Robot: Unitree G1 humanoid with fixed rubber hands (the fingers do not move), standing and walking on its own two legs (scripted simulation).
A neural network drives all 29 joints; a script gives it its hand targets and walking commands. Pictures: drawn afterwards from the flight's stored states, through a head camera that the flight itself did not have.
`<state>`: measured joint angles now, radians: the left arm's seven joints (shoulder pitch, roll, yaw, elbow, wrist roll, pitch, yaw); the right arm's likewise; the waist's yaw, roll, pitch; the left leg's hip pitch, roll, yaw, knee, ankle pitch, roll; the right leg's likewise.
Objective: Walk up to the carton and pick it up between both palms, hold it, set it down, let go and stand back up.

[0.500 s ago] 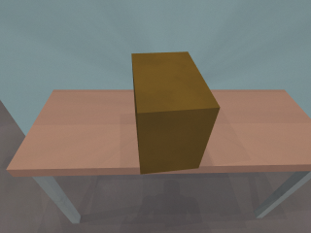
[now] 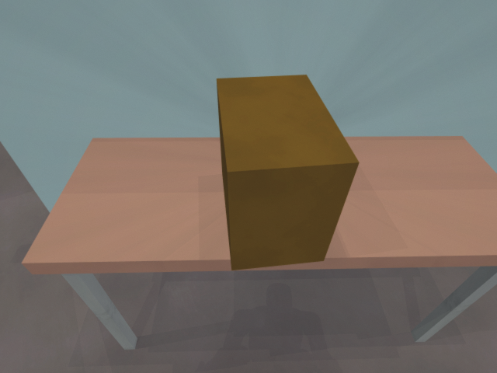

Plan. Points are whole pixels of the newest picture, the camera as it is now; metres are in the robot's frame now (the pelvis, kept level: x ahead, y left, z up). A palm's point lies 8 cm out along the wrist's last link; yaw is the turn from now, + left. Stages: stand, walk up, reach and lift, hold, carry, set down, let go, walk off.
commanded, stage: stand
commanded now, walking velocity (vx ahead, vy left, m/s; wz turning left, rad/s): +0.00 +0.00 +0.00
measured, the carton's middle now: (270, 169) +0.54 -0.02 +0.04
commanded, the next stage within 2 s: none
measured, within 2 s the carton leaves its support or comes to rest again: neither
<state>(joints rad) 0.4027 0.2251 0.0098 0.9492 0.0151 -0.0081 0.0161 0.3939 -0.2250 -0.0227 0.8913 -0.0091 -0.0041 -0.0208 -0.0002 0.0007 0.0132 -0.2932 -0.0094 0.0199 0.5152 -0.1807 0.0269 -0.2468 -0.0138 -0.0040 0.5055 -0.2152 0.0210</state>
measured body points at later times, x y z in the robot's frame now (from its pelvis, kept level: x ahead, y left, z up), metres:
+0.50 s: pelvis +0.03 -0.01 +0.00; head +0.02 +0.00 +0.45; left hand +0.04 +0.24 -0.15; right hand +0.04 -0.25 -0.14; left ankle +0.06 +0.10 -0.73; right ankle +0.04 -0.13 -0.73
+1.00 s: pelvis +0.05 -0.01 +0.01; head +0.06 -0.01 +0.46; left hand +0.07 +0.23 -0.15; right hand +0.07 -0.25 -0.14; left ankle +0.06 +0.10 -0.73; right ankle +0.04 -0.13 -0.73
